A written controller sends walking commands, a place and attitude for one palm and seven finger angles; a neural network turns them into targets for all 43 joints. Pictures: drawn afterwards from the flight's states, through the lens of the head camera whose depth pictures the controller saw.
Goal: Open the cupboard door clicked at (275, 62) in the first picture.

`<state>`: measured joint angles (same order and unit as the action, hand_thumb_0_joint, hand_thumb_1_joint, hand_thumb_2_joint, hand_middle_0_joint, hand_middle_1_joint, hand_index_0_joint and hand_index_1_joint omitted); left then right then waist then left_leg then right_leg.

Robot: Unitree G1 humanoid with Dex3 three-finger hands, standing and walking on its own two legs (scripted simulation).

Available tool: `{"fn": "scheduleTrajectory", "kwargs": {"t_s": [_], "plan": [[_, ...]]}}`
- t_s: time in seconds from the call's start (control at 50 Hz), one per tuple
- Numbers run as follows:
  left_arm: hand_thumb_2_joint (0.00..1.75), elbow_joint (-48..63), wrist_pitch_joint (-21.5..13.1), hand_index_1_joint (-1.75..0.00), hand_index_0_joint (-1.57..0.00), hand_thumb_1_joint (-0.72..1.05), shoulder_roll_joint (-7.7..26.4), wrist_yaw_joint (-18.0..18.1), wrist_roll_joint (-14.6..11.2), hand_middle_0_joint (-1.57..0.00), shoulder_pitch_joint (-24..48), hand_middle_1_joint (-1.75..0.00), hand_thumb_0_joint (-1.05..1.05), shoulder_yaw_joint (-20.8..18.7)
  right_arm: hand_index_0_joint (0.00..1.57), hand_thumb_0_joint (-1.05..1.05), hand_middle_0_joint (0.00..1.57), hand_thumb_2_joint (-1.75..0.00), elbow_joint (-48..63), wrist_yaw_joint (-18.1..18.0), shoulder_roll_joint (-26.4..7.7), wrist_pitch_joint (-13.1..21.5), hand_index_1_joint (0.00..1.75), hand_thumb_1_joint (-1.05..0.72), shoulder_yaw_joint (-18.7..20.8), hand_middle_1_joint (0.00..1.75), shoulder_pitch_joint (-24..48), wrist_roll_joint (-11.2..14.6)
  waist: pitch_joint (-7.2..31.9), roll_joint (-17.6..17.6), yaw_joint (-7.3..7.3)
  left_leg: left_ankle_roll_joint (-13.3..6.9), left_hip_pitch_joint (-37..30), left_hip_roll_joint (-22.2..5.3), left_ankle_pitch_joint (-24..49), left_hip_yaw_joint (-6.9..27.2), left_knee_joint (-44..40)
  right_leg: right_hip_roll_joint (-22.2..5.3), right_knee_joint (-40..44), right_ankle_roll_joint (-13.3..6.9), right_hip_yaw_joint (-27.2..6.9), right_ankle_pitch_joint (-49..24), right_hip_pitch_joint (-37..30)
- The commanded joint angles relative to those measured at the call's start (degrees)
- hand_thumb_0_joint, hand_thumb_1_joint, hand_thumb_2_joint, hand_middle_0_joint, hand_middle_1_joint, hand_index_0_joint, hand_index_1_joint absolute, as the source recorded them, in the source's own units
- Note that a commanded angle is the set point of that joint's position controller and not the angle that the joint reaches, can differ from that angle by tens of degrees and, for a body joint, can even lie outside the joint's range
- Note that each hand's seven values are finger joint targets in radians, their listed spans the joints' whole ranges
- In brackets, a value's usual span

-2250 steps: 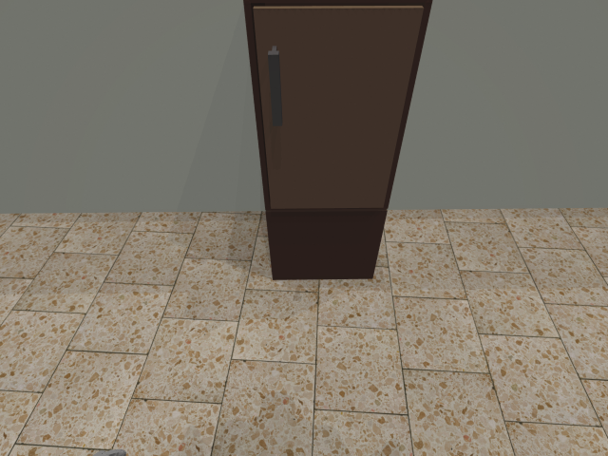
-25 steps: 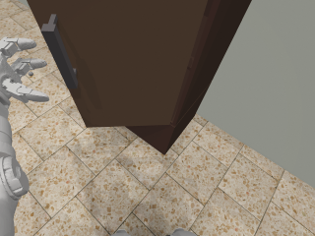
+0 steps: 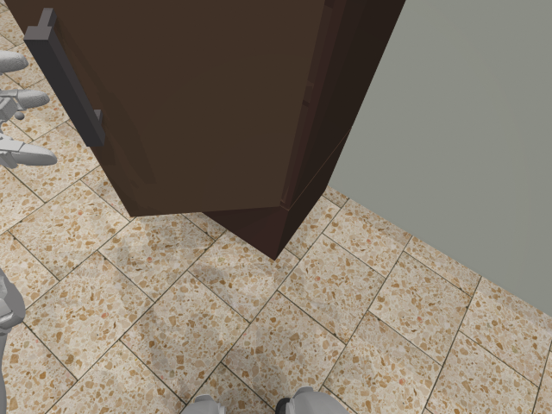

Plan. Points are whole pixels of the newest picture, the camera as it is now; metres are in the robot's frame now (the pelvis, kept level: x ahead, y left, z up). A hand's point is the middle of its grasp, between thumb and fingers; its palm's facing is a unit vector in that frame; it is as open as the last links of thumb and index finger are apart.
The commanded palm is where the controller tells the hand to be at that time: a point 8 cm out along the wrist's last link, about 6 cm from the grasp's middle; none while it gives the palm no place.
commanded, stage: slide the fingers in behind the handle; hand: left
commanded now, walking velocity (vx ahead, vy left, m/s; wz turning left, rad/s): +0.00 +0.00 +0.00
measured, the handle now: (74, 84) +0.55 +0.24 +0.12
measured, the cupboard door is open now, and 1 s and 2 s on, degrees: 42 42 42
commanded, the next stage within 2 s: close the thumb around the handle in 1.66 s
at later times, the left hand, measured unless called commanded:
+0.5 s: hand (48, 109) +0.49 +0.26 +0.12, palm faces +0.02 -1.00 +0.01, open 14.0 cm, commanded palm +0.47 +0.31 +0.12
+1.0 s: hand (65, 116) +0.48 +0.24 +0.12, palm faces +0.05 -1.00 +0.00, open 14.0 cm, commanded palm +0.46 +0.28 +0.12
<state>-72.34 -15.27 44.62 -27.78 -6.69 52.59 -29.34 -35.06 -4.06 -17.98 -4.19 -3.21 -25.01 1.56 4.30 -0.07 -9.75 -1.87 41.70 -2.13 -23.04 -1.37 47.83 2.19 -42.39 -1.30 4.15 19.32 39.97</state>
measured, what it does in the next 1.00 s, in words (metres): stands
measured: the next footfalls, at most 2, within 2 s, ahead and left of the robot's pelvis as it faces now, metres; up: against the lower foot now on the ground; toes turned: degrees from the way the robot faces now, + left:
none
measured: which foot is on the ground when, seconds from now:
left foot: down 0.00-1.00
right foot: down 0.00-1.00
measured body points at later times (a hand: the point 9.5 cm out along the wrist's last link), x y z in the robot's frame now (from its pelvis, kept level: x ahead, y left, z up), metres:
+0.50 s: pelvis +0.02 +0.00 +0.00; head +0.11 +0.02 +0.44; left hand +0.49 +0.31 +0.13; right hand +0.03 -0.27 -0.10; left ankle -0.01 +0.09 -0.70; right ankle +0.00 -0.11 -0.70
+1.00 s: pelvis +0.01 +0.00 +0.00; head +0.09 +0.01 +0.44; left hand +0.48 +0.29 +0.13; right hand +0.03 -0.28 -0.11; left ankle -0.01 +0.09 -0.70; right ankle +0.01 -0.11 -0.70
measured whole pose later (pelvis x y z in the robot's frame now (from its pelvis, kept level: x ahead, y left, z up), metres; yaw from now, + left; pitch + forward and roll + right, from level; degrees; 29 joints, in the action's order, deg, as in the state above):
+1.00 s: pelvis +0.01 +0.00 +0.00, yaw +1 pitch +15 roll -2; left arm -66.5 -16.3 33.4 -20.0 -8.5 49.8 -23.5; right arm -35.8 -2.5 -16.7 -3.3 -2.3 -22.8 1.3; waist 4.9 -0.8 -7.6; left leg -1.6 38.3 -1.6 -23.2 -1.2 46.6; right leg 1.8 -42.2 -1.5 4.2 20.2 36.9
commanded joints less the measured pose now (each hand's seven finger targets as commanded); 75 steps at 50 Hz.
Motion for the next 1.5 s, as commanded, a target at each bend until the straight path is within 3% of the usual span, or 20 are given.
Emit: {"fn": "scheduleTrajectory", "kwargs": {"t_s": [0.0, 0.1, 0.16, 0.22, 0.26, 0.3, 0.36, 0.4, 0.52, 0.62, 0.7, 0.76, 0.88, 0.92, 0.98, 1.1, 1.24, 1.32, 1.42, 1.48], "plan": [[0.3, 15.94, -5.35, -1.2, -0.3, -0.5, 21.2, 0.25, -1.84, -0.3, 22.87, -1.2, 0.0, -3.77, 0.2, 0.0, 0.2, -0.9, 4.05, -0.65, -10.15, 0.83, 0.3, -0.9, 3.9, 0.3, -7.89, -0.19, 26.26, -10.9, 2.14, -0.32, -17.6, 0.65, 23.71, 3.9, -4.69, 0.81, 3.24, 0.16, -3.36, -18.23, -11.06], [0.3, 12.97, -3.98, -1.2, -0.3, -0.5, 17.84, -1.35, -3.4, -0.3, 20.33, -1.2, 0.0, -2.26, 0.2, 0.0, 0.2, -0.9, 4.05, -0.44, -10.12, 0.57, 0.3, -0.9, 4.03, 0.3, -7.63, 0.17, 23.13, -8.42, 1.46, -0.83, -15.77, 0.7, 21.95, 3.03, -4.77, 0.94, 3.98, 0.46, -3.41, -18.8, -11.06], [0.3, 12.92, -2.42, -1.2, -0.3, -0.5, 15.12, -1.27, -2.66, -0.3, 21.38, -1.2, 0.0, 0.62, 0.2, 0.0, 0.2, -0.9, 3.97, -0.41, -9.96, 0.63, 0.3, -0.9, 3.97, 0.3, -7.66, 0.2, 20.48, -10.17, 0.78, -0.89, -15.53, 0.8, 20.25, 3.08, -5.32, 0.76, 4.59, 0.47, -3.17, -16.66, -8.67], [0.3, 14.01, -2.65, -1.2, -0.3, -0.5, 15.95, -0.37, -2.8, -0.3, 21.3, -1.2, 0.0, -0.58, 0.2, 0.0, 0.2, -0.9, 3.9, -0.47, -10.0, 0.67, 0.3, -0.9, 4.12, 0.3, -7.98, 0.02, 21.82, -8.84, 1.07, -0.67, -17.2, 0.55, 22.81, 3.72, -4.92, 0.89, 4.17, 0.35, -2.92, -17.53, -8.47], [0.3, 16.14, -3.21, -1.2, -0.3, -0.5, 12.05, 0.37, -3.12, -0.3, 23.59, -1.2, 0.0, 1.96, 0.2, 0.0, 0.2, -0.9, 3.57, -0.32, -9.59, 0.91, 0.3, -0.9, 4.21, 0.3, -7.85, -0.11, 22.26, -9.45, 0.05, -0.57, -19.15, 0.33, 23.49, 3.89, -4.83, 0.93, 4.27, 0.42, -2.7, -17.32, -6.94], [0.3, 18.26, -4.45, -1.2, -0.3, -0.5, 12.02, 1.12, -3.57, -0.3, 25.39, -1.2, 0.0, 1.37, 0.2, 0.0, 0.2, -0.9, 3.13, -0.13, -9.64, 1.09, 0.3, -0.9, 4.36, 0.3, -7.97, -0.35, 24.87, -11.37, 0.26, -0.01, -22.27, 0.15, 26.25, 4.57, -4.4, 1.09, 3.58, 0.2, -2.53, -17.89, -6.28], [0.3, 17.73, -4.68, -1.2, -0.3, -0.5, 11.76, 2.44, -3.67, -0.3, 22.92, -1.2, 0.0, 0.12, 0.2, 0.0, 0.2, -0.9, 3.06, 0.28, -9.41, 1.22, 0.3, -0.9, 4.44, 0.3, -7.94, -0.48, 25.98, -9.46, 1.1, 0.08, -22.58, 0.04, 28.43, 4.6, -4.22, 1.11, 3.25, 0.24, -2.38, -19.55, -7.71], [0.3, 19.54, -4.8, -1.2, -0.3, -0.5, 11.61, 3.08, -3.45, -0.3, 21.58, -1.2, 0.0, -0.26, 0.2, 0.0, 0.2, -0.9, 3.34, 0.6, -9.05, 1.11, 0.3, -0.9, 4.51, 0.3, -7.61, -0.51, 28.22, -12.41, 2.26, 0.54, -24.51, -0.01, 33.57, 4.51, -3.73, 1.0, 2.58, 0.16, -2.42, -22.21, -8.57], [0.3, 21.43, -3.41, -1.2, -0.3, -0.5, 9.04, 5.68, -3.12, -0.3, 16.61, -1.2, 0.0, 0.16, 0.2, 0.0, 0.2, -0.9, 4.73, 1.35, -8.64, 0.68, 0.3, -0.9, 4.77, 0.3, -6.63, -0.32, 26.01, -8.49, 3.18, 0.52, -23.53, -0.29, 36.59, 4.28, -4.29, 1.12, 2.8, 0.39, -2.02, -24.45, -10.59], [0.3, 19.99, -3.35, -1.2, -0.3, -0.5, 7.34, 6.81, -3.11, -0.3, 17.44, -1.2, 0.0, 1.02, 0.2, 0.0, 0.2, -0.9, 4.69, 1.27, -8.42, 0.54, 0.3, -0.9, 4.57, 0.3, -5.96, -0.14, 21.75, -6.1, 2.54, -0.03, -19.88, 0.2, 30.89, 3.52, -5.29, 0.89, 3.2, 0.35, -2.27, -23.81, -11.77], [0.3, 21.89, -4.86, -1.2, -0.3, -0.5, 5.44, 7.35, -2.97, -0.3, 17.74, -1.2, 0.0, 2.01, 0.2, 0.0, 0.2, -0.9, 4.5, 1.33, -8.1, 0.97, 0.3, -0.9, 4.79, 0.3, -5.78, -0.27, 24.39, -7.2, 2.53, -0.05, -21.85, 0.44, 30.18, 3.27, -5.04, 0.76, 3.31, 0.33, -2.72, -23.58, -12.06], [0.3, 19.82, -4.97, -1.2, -0.3, -0.5, 4.37, 7.31, -2.78, -0.3, 20.48, -1.2, 0.0, 3.43, 0.2, 0.0, 0.2, -0.9, 3.74, 1.16, -8.08, 1.17, 0.3, -0.9, 4.55, 0.3, -5.45, -0.19, 21.18, -6.11, 1.57, -0.26, -19.35, 0.72, 25.18, 3.41, -5.6, 0.64, 3.8, 0.26, -2.73, -21.04, -11.4], [0.3, 19.34, -5.22, -1.2, -0.3, -0.5, 1.47, 7.49, -2.72, -0.3, 23.46, -1.2, 0.0, 6.11, 0.2, 0.0, 0.2, -0.9, 2.97, 0.89, -7.95, 1.99, 0.3, -0.9, 4.42, 0.3, -5.33, -0.29, 21.95, -8.58, 0.64, -0.31, -20.66, 0.95, 23.89, 3.7, -5.36, 0.43, 3.96, 0.02, -2.78, -19.29, -9.74], [0.3, 17.21, -5.04, -1.2, -0.3, -0.5, 5.03, 7.83, -2.47, -0.3, 22.64, -1.2, 0.0, 3.65, 0.2, 0.0, 0.2, -0.9, 2.6, 0.73, -8.45, 2.02, 0.3, -0.9, 4.35, 0.3, -5.52, -0.27, 21.52, -5.64, 1.14, -0.4, -18.07, 0.9, 21.59, 3.82, -5.56, 0.41, 3.94, 0.2, -3.0, -18.54, -10.86], [0.3, 17.73, -5.07, -1.2, -0.3, -0.5, 2.52, 7.85, -2.92, -0.3, 23.91, -1.2, 0.0, 5.33, 0.2, 0.0, 0.2, -0.9, 2.9, 0.75, -8.25, 2.38, 0.3, -0.9, 4.28, 0.3, -5.65, -0.32, 22.53, -5.89, 0.8, -0.58, -17.76, 1.21, 21.29, 3.53, -5.6, 0.31, 3.86, 0.18, -3.19, -18.98, -11.74], [0.3, 17.92, -5.58, -1.2, -0.3, -0.5, 6.3, 9.83, -1.65, -0.3, 24.77, -1.2, 0.0, 2.66, 0.2, 0.0, 0.2, -0.9, 2.94, 0.86, -8.37, 2.69, 0.3, -0.9, 4.29, 0.3, -6.03, -0.47, 23.82, -6.87, 1.46, -0.5, -17.3, 1.15, 20.52, 3.64, -5.51, 0.3, 3.55, 0.25, -3.45, -18.04, -11.7], [0.3, 17.55, -5.46, -1.2, -0.3, -0.5, 2.18, 10.9, -1.62, -0.3, 24.46, -1.2, 0.0, 5.0, 0.2, 0.0, 0.2, -0.9, 2.91, 1.41, -8.05, 2.84, 0.3, -0.9, 4.5, 0.3, -6.5, -0.46, 22.68, -6.57, 0.91, -0.32, -17.59, 0.93, 21.36, 3.43, -5.46, 0.59, 3.49, 0.3, -3.02, -18.44, -10.67], [0.3, 17.92, -5.55, -1.2, -0.3, -0.5, 4.53, 11.69, -0.89, -0.3, 23.08, -1.2, 0.0, 3.08, 0.2, 0.0, 0.2, -0.9, 3.07, 1.49, -8.2, 2.75, 0.3, -0.9, 4.57, 0.3, -6.89, -0.59, 23.98, -6.41, 1.89, -0.3, -17.27, 1.0, 22.27, 3.27, -5.57, 0.55, 3.18, 0.24, -3.19, -19.52, -12.1], [0.3, 18.23, -5.96, -1.2, -0.3, -0.5, 1.53, 11.23, -1.6, -0.3, 22.18, -1.2, 0.0, 4.59, 0.2, 0.0, 0.2, -0.9, 2.94, 1.69, -7.82, 2.76, 0.3, -0.9, 4.68, 0.3, -6.84, -0.54, 23.45, -5.56, 1.4, -0.36, -18.45, 0.82, 23.52, 3.07, -5.39, 0.79, 3.36, 0.29, -3.11, -20.54, -11.75], [0.3, 18.76, -5.86, -1.2, -0.3, -0.5, 4.02, 10.9, -1.99, -0.3, 20.99, -1.2, 0.0, 2.32, 0.2, 0.0, 0.2, -0.9, 3.19, 1.58, -8.14, 2.6, 0.3, -0.9, 4.81, 0.3, -7.06, -0.52, 23.62, -5.22, 2.35, -0.46, -17.62, 0.96, 24.41, 2.9, -5.44, 0.67, 3.17, 0.04, -3.26, -22.0, -13.75]]}}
